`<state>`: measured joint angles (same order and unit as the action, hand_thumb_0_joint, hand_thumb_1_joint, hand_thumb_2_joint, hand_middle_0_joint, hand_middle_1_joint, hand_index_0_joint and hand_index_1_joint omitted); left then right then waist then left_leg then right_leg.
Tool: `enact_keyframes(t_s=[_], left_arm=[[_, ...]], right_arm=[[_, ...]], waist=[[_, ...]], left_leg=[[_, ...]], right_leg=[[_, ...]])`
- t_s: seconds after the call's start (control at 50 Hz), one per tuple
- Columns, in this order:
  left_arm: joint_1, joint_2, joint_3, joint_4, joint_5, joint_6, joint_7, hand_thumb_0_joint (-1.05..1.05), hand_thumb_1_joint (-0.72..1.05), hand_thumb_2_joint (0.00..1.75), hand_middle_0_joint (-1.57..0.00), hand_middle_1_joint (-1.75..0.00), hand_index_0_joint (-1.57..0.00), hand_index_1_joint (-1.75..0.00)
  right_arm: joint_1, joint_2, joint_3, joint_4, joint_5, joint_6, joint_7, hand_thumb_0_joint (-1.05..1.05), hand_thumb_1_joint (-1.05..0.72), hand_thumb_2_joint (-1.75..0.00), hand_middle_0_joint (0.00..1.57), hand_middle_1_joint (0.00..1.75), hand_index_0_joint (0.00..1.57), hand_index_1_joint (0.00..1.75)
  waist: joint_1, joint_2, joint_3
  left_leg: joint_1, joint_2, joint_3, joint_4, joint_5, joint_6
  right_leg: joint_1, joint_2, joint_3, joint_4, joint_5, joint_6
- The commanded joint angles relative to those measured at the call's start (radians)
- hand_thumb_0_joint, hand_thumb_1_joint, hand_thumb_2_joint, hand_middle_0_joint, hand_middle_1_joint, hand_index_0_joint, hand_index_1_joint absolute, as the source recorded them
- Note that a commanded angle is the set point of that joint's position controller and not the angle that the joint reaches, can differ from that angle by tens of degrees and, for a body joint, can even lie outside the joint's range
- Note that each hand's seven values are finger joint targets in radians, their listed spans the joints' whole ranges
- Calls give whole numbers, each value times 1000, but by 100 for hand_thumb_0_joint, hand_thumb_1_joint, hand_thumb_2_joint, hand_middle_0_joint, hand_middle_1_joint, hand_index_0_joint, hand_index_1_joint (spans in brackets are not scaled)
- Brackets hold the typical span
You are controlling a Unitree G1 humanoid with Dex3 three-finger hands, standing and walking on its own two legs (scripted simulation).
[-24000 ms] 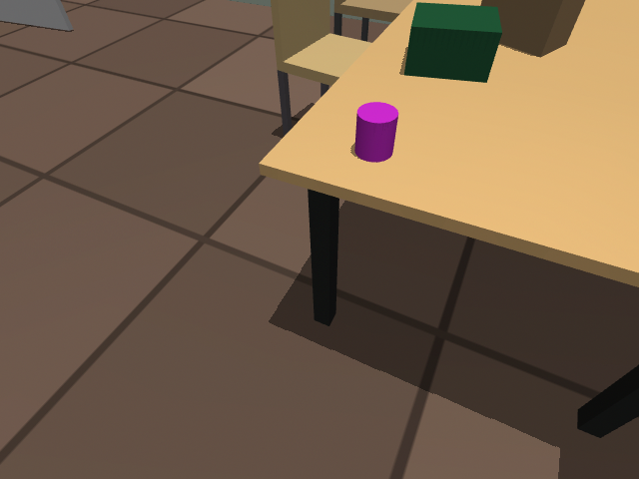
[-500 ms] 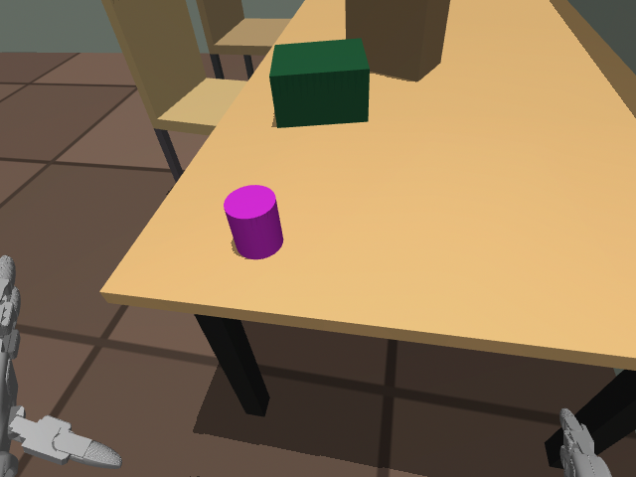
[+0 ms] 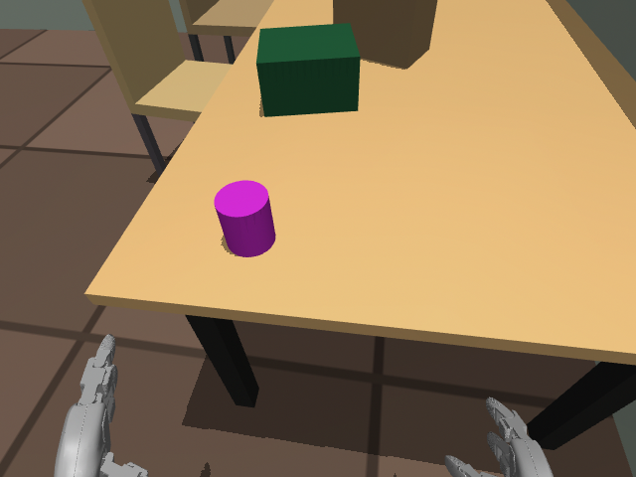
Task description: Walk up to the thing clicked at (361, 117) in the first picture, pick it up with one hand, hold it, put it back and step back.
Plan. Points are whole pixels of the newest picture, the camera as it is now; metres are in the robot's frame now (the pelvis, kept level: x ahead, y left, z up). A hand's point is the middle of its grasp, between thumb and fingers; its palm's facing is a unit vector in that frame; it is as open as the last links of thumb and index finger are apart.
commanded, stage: home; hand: left
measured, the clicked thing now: (246, 219) +0.50 +0.16 +0.03
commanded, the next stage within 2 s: none
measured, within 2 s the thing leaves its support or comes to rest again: neither
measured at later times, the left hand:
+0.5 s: hand (210, 445) +0.19 +0.18 -0.10, palm faces +0.08 -0.97 -0.23, open 17.6 cm
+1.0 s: hand out of the picture +0.10 +0.26 -0.13, palm faces -0.05 -0.91 -0.40, open 17.5 cm
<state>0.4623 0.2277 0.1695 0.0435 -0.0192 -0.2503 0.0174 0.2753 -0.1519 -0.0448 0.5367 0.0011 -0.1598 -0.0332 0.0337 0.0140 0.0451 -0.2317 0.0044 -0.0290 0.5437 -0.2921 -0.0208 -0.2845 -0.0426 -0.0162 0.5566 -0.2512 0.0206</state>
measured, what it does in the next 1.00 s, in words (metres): stands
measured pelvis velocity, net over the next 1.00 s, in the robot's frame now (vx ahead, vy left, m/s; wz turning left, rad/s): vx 0.01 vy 0.00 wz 0.00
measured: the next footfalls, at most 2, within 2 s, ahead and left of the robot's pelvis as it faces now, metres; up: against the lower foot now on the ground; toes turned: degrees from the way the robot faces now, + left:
none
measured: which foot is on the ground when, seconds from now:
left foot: down 0.00-1.00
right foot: down 0.00-1.00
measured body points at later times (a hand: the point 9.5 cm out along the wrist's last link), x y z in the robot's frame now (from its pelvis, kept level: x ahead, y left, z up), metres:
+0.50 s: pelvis +0.02 +0.01 +0.00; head +0.05 +0.01 +0.45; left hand +0.19 +0.23 -0.08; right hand +0.16 -0.23 -0.10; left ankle +0.00 +0.13 -0.73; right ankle +0.03 -0.13 -0.73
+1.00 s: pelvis +0.01 +0.00 +0.00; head +0.00 -0.01 +0.45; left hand +0.10 +0.30 -0.11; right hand +0.10 -0.30 -0.12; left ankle +0.00 +0.13 -0.73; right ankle +0.03 -0.13 -0.73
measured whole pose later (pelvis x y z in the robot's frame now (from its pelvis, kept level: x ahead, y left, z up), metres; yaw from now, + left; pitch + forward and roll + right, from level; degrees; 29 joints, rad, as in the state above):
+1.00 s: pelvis +0.01 +0.00 +0.00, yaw +0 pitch -3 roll +1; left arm 0.21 0.37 -0.02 0.93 0.03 -0.02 0.02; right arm 0.20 -0.34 -0.02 0.93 -0.03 0.00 0.01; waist 0.00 0.01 0.01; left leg -0.16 0.00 -0.03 0.50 -0.29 -0.02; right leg -0.22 -0.04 -0.02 0.52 -0.25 0.02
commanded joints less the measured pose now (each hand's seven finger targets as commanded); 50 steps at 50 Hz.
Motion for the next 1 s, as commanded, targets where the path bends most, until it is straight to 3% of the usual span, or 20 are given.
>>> enact_keyframes(t_s=[0.0,0.02,0.04,0.1,0.12,0.22,0.24,0.26,0.28,0.36,0.4,0.52,0.64,0.66,0.68,0.74,0.8,0.88,0.94,0.98], left_arm=[[-90,124,24,-95,-1,-32,26,0,-59,3,-5,-5,-5,-4],[-122,103,-11,-79,2,-27,25,0,-56,5,-5,-5,-5,-5],[-148,89,-33,-35,4,-22,26,0,-58,4,-5,-5,-5,-5],[-160,64,-83,104,10,5,25,0,-58,4,-5,-5,-5,-5],[-155,59,-93,149,14,13,24,0,-57,4,-5,-5,-5,-5],[-235,95,-87,273,17,51,32,0,-57,4,-5,-5,-5,-5],[-248,158,24,219,17,39,63,0,-61,2,-4,-4,-4,-4],[-201,85,-67,303,25,52,59,0,-59,3,-5,-4,-5,-4],[-227,57,-104,310,20,58,58,0,-59,3,-5,-4,-5,-4],[-261,73,-91,295,20,68,77,0,-58,4,-5,-5,-5,-5],[-245,36,-128,310,19,77,77,0,-57,4,-5,-5,-5,-5],[-238,27,-137,339,19,99,85,0,-58,4,-5,-5,-5,-5],[-270,30,-130,359,20,110,91,0,-55,5,-5,-5,-5,-5],[-290,73,-98,306,20,106,100,0,-56,4,-5,-5,-5,-5],[-203,295,-77,535,72,142,65,0,-57,4,-5,-5,-5,-5],[-201,265,-98,583,58,165,35,0,-59,3,-5,-4,-5,-4],[-291,256,-130,651,47,178,24,0,-58,4,-5,-5,-5,-5],[-321,292,-141,751,46,186,14,0,-58,4,-5,-5,-5,-5],[-318,314,-148,820,45,188,10,0,-55,5,-5,-5,-5,-5],[-335,330,-151,858,45,191,10,0,-56,4,-5,-5,-5,-5]], right_arm=[[-120,-151,-66,-139,8,-57,-32,0,-86,-88,20,30,20,30],[-126,-104,-24,-117,8,-53,-29,0,-88,-89,20,30,20,30],[-142,-91,-11,-106,9,-53,-30,0,-89,-90,20,30,20,30],[-102,-109,-12,-96,4,-46,-37,0,-90,-90,20,30,20,30],[-103,-106,-2,-89,3,-43,-35,0,-90,-90,20,30,20,30],[-92,-135,-12,-66,1,-22,-36,0,-90,-90,20,30,20,30],[-92,-191,-9,18,-5,-14,-39,0,-90,-90,20,30,20,30],[-95,-178,-1,13,-2,-13,-38,0,-90,-90,20,30,20,30],[-109,-172,4,0,-1,-13,-36,0,-90,-90,20,30,20,30],[-114,-178,0,19,0,1,-37,0,-90,-90,20,30,20,30],[-122,-175,1,20,1,3,-34,0,-90,-90,20,30,20,30],[-119,-181,-5,22,3,24,-28,0,-90,-90,20,30,20,30],[-126,-181,-1,23,5,35,-19,0,-90,-90,20,30,20,30],[-134,-194,-12,17,6,37,-21,0,-90,-90,20,30,20,30],[-85,-329,-50,125,-54,77,1,0,-90,-90,20,30,20,30],[-69,-311,-38,155,-34,112,16,0,-90,-90,20,30,20,30],[-107,-318,-23,210,-29,118,27,0,-90,-90,20,30,20,30],[-130,-342,-17,283,-30,127,35,0,-90,-90,20,30,20,30],[-143,-354,-11,332,-22,129,37,0,-90,-90,20,30,20,30],[-148,-360,-4,365,-22,134,37,0,-90,-90,20,30,20,30]], waist=[[-25,-3,-116],[-22,-12,-107],[-25,-2,-99],[-48,-35,-108],[-42,-19,-120],[-32,32,-167],[-2,32,-159],[-24,35,-148],[-32,29,-125],[-29,52,-180],[-34,23,-174],[-27,-44,-171],[-27,-12,-149],[-16,3,-158],[-30,15,-212],[-33,-11,-239],[-41,-4,-99],[-41,5,-59],[-33,-14,-90],[-35,-24,-74]], left_leg=[[-9,-13,43,-101,155,23],[-13,-13,39,-106,133,24],[-19,-11,40,-110,116,24],[-22,-14,45,-98,123,29],[-21,-16,47,-94,135,27],[-9,-18,55,-85,207,19],[-18,-18,50,-70,196,11],[-12,-14,50,-74,208,5],[-28,-13,52,-73,199,7],[-3,-10,55,-58,259,2],[2,-5,55,-56,278,2],[-11,-7,56,-50,294,9],[-17,3,51,-73,242,-1],[-16,-1,53,-76,225,2],[29,81,-25,-2,381,23],[30,78,-25,-6,395,38],[8,83,-49,-89,227,43],[5,83,-62,-140,167,40],[51,83,-64,-142,213,38],[53,83,-68,-163,188,35]], right_leg=[[63,34,-48,-90,123,-14],[57,33,-49,-94,99,-15],[52,32,-47,-93,86,-16],[51,28,-48,-97,106,-11],[53,26,-46,-95,118,-13],[84,21,-37,-85,185,-20],[92,35,-44,-80,166,-22],[88,38,-44,-72,169,-29],[78,39,-43,-76,167,-27],[103,41,-41,-67,222,-29],[100,45,-46,-64,240,-26],[115,43,-47,-70,263,-22],[91,51,-49,-70,200,-29],[100,48,-46,-77,190,-28],[130,-74,49,-5,423,-73],[177,-92,59,4,496,-77],[66,-73,53,-57,241,-59],[76,-70,67,-110,159,-56],[112,-79,72,-132,218,-60],[118,-82,79,-157,192,-61]])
